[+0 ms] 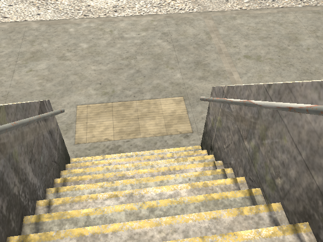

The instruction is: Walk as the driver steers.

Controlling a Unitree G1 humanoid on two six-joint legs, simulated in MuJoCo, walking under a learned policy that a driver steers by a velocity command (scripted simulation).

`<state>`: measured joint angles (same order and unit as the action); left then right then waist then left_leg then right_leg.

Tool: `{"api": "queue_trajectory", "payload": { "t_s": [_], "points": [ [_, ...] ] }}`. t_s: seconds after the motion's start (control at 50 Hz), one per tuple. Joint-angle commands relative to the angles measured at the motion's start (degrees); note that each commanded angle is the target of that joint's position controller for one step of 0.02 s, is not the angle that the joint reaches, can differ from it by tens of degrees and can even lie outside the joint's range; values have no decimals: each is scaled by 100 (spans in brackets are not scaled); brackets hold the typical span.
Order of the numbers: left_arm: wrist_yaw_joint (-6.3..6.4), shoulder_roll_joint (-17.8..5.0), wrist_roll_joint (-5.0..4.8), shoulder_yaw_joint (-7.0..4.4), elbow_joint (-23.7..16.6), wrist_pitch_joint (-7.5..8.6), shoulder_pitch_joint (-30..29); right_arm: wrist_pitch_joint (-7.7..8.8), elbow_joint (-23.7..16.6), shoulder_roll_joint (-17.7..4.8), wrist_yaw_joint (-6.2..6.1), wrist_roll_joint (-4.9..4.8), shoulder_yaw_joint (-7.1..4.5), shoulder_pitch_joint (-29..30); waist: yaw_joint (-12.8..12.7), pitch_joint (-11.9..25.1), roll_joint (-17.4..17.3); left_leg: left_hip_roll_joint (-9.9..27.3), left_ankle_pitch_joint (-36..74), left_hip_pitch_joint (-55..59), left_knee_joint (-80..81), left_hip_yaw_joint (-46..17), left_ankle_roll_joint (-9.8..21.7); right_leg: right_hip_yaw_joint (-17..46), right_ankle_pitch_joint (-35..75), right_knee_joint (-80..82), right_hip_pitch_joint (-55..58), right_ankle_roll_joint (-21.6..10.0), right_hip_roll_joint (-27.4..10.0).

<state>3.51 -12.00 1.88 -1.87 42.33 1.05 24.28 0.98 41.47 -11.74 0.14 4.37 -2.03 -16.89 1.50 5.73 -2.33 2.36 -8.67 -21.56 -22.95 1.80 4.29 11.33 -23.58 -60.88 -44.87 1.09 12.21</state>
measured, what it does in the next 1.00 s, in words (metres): steps to the right: right foot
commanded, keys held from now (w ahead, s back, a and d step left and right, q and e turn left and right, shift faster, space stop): e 0.08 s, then no key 0.24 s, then q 0.68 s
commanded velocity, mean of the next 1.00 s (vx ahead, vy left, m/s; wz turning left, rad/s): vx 0.00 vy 0.00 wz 0.10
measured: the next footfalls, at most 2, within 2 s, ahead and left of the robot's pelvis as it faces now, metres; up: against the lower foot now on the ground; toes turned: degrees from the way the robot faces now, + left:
right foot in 0.76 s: +0.12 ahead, -0.32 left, +0.00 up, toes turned +4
left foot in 1.34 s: -0.11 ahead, -0.10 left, +0.21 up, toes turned +23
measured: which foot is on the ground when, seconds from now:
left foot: down 0.00-0.76, up 0.78-1.00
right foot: up 0.00-0.74, down 0.76-1.00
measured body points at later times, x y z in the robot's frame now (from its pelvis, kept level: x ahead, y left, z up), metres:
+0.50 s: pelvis -0.02 -0.03 -0.02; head +0.01 -0.01 +0.43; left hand +0.17 +0.12 -0.15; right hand -0.16 -0.21 -0.15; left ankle +0.03 +0.09 -0.75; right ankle +0.02 -0.20 -0.49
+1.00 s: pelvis -0.02 -0.22 -0.04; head -0.03 -0.24 +0.41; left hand -0.15 +0.03 -0.16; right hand +0.20 -0.44 -0.12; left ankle +0.02 -0.11 -0.43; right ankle +0.08 -0.32 -0.75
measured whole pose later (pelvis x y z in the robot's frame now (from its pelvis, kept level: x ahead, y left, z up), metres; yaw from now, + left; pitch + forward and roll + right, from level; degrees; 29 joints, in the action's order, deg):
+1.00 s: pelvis -0.02 -0.22 -0.04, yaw +8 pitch +1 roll +1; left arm -0.8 -16.6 3.5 -1.7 50.6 3.7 34.0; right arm 0.1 36.2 -18.1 1.9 1.6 -0.3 -11.8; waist -6.1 3.6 -0.1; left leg -8.7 -8.4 -72.4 -127.2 1.7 -4.2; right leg -3.7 -14.4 -43.1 -29.9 -1.3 -3.2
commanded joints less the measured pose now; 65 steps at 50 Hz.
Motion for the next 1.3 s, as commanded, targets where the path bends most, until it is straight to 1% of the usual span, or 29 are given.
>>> {"api": "queue_trajectory", "payload": {
  "t_s": [0.02, 0.06, 0.14, 0.22, 0.36, 0.38, 0.4, 0.42, 0.46, 0.54, 0.6, 0.68, 0.7, 0.74, 0.76, 0.78, 0.8, 0.82, 0.84, 0.86, 0.88, 0.92, 0.96, 1.0, 1.04, 1.08, 1.16, 1.2, 1.3],
  "points": [
    [-126, -290, 402, 104, -254, -41, 733, 208, 171, -375, 145, -255, -144, -785, -369, -65, -929, 1450, 1927, 975, 127, -993, 837, -646, 1020, -3740, -2731, 116, -145],
    [-461, -214, 285, 232, -96, -127, 1303, 438, 139, -771, 24, 1, -190, 117, -926, -324, -563, 1061, 61, -1285, 609, -329, 783, -1424, 1306, -5819, -1621, 170, -276],
    [-727, -106, -128, 434, -593, -183, 399, 625, 519, -896, -371, 71, -108, -648, -314, -748, -229, 987, -860, -1203, 597, -468, 535, -1395, 1751, -6562, -1898, 275, -757],
    [-609, 11, 42, 556, -1178, -338, -390, 750, 1129, -942, -242, 330, 50, -1872, 444, -513, -269, 1908, 586, 2143, -106, -1511, 1078, -253, 1847, -6629, -4637, 405, -1037],
    [-733, 225, 101, 587, -986, -282, -512, 639, 1592, -659, 24, 265, 279, -2205, 545, -751, -467, 1783, -581, 1390, 182, -1666, 861, -738, 1943, -5596, -4073, 230, -1761],
    [-241, -166, -309, 122, -762, -514, -1730, 338, 1452, -798, -126, -569, 170, -1989, 539, -157, 629, 1372, 811, 1611, -765, -1231, 913, -569, 429, -4725, -2539, 504, -1320],
    [-120, 43, -362, 229, -892, -633, -1830, 239, 1369, -907, -196, -535, 173, -1981, 577, -138, 28, 1360, 1819, 1493, -831, -1134, 948, -875, 182, -4490, -2206, 533, -1320],
    [-489, 343, 51, 571, -983, -500, -774, 514, 1789, -1014, 12, 404, 169, -2708, 574, -1056, -1544, 2165, 416, 1060, 338, -1757, 1033, -1197, 1138, -5614, -3422, 67, -1682],
    [-530, 434, 252, 592, -1020, -372, -1007, 665, 1906, -661, -10, 353, 149, -2648, 717, -1183, -755, 2400, -481, 1620, 323, -2432, 940, -594, 1091, -5193, -4265, -137, -1870],
    [-476, 495, 36, 752, -1479, -348, -1491, 847, 1933, -212, -239, 439, 180, -2348, 403, -1119, -321, 1994, -1437, 512, 333, -1789, 141, -579, 1617, -2550, -2897, -322, -2279],
    [-692, 251, 74, 541, -1374, -442, -1555, 854, 1422, -1184, -268, 67, -147, -1276, 70, -1140, -599, 1467, -3599, -2378, 1488, -1033, -97, -1900, 1408, -1040, 851, -34, -1679],
    [-556, -113, 45, 280, -1157, -351, -1079, 840, 868, -1371, -180, 199, -353, -382, -205, -629, -942, 2000, -3255, -862, 1070, -1127, -256, -1172, 1393, 899, 1046, -444, -1585],
    [-512, -135, 36, 202, -992, -270, -723, 818, 678, -1345, -190, 137, -346, -4, -429, -414, -806, 1906, -2767, -612, 645, -999, -308, -1225, 1628, 1673, 1519, -360, -1536],
    [-265, -922, 107, -330, -347, -11, 1155, 814, 421, -683, -91, 313, -208, -56, -1205, 863, 403, 755, -2142, -1886, -2041, -298, -610, -842, 1224, 2059, 4901, -153, -1466],
    [-142, -1462, 459, -460, -151, 127, 2376, 766, -142, -189, -130, 30, -106, 405, -1635, 1025, 1169, -356, -2375, -3655, -3746, -1175, -356, 257, 3767, 1376, 6273, -298, -2135],
    [-358, -1949, 620, -442, -496, 282, 2660, 711, -843, 135, -240, -614, -56, 420, -1629, 285, 1906, -2156, -2884, -5411, -4562, -2611, -73, 3842, 3081, 3955, 6266, -393, -3556],
    [-634, -1237, 337, -30, -752, 181, 2315, 659, -636, 135, -447, -499, -84, -191, -1290, -227, 2587, -2063, -2207, -6428, -4992, -3869, -306, 5045, -251, 4742, 5028, -841, -4436],
    [-797, -1088, -148, -51, -796, 45, 1788, 608, -70, -333, -609, -241, -238, -470, -789, -683, 2508, -1578, -1545, -6052, -5542, -2894, -316, 3123, 500, 3959, 4227, -1169, -3863],
    [-810, -763, -385, -94, -538, -81, 1399, 506, -26, -500, -632, -119, -186, -258, -563, -763, 2308, -1516, -1643, -6149, -6007, -1688, -301, 1592, -1179, 3913, 3731, -854, -3150],
    [-818, -788, -248, -86, -330, -75, 1201, 372, 22, -401, -501, 24, -48, -827, -206, -760, 2904, -1348, -1008, -6028, -7398, -1539, -467, 2368, -2965, 4438, 2057, -1142, -3360],
    [-823, -367, 112, 59, -185, 73, 582, 190, 237, 45, -246, 157, 242, -1455, 501, -983, 2282, -994, -27, -5524, -9097, -1234, -376, 2123, -2354, 4307, 773, -1006, -3230],
    [-685, -763, 258, -48, -422, 327, -1314, -99, 183, -218, 157, -149, 305, -1872, 1103, -739, 492, -982, 426, -3956, -10619, -400, -576, 955, -1019, 4405, -635, -977, -2884],
    [-412, -1028, 111, -51, -258, 574, -1131, -169, -342, -685, 299, -339, 229, -1277, 743, -845, 230, -770, 189, -3769, -11171, -93, -866, 515, -1137, 4363, -607, -762, -2697],
    [-197, -1302, 214, -23, -38, 745, -548, -320, -857, -869, 317, -365, 252, -652, 210, -676, 419, -662, 231, -4808, -11736, -432, -1142, 519, -583, 4072, 867, -922, -2784],
    [-225, -1320, 415, 45, 315, 730, 387, -386, -1169, -560, 248, -278, 407, -270, -332, -472, 431, -514, -77, -6079, -12204, -732, -1143, 822, 38, 3751, 2932, -1226, -3135],
    [-242, -1829, 205, -96, 156, 665, 698, -341, -1454, -702, 270, -381, 402, 34, -680, -303, 880, -513, -1368, -5667, -12938, -35, -1058, 738, -86, 4449, 3275, -1480, -3340],
    [-106, -1816, 123, -99, 56, 716, 593, -270, -1685, -472, 437, -368, 479, 147, -938, -516, 1065, -206, -1871, -5109, -10565, 336, -1082, -110, -277, 5046, 3605, -1132, -3404],
    [-51, -2169, 278, -277, 136, 774, 732, -276, -1803, -489, 477, -424, 403, 274, -914, -491, 1317, -324, -2772, -4410, -10655, 495, -826, -544, -35, 5226, 3319, -1085, -3558],
    [-125, -2357, 391, -609, 181, 742, 427, -346, -1816, -294, 434, -484, 394, -32, -350, -568, 1205, -609, -3850, -3217, -8207, 495, 62, -1045, -808, 5800, 3122, -942, -3971]
  ]
}}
